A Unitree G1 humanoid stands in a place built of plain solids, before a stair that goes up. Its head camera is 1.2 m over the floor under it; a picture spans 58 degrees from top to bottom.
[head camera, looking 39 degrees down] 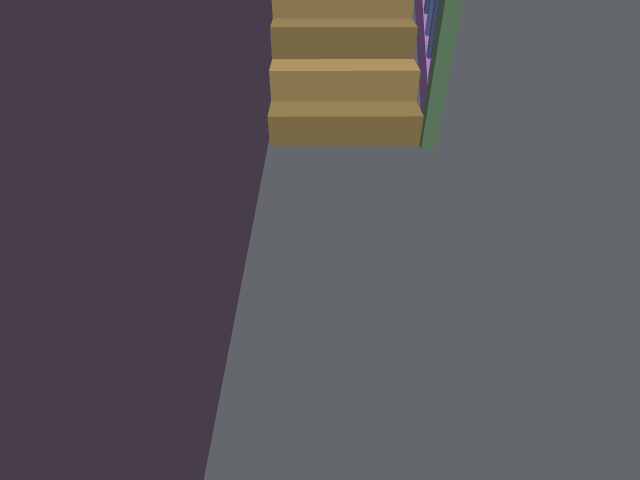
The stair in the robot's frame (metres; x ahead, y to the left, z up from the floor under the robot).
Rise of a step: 0.18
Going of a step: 0.23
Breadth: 0.90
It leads straight ahead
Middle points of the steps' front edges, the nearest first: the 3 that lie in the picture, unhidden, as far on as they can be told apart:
2.38 -0.15 0.19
2.61 -0.15 0.37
2.84 -0.15 0.56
